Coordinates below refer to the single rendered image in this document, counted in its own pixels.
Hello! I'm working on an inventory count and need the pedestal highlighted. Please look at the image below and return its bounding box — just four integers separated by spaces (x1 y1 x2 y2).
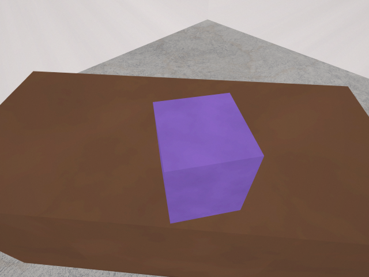
0 71 369 277

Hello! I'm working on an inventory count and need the carton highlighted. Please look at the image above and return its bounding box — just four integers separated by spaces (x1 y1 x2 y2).
153 93 264 224

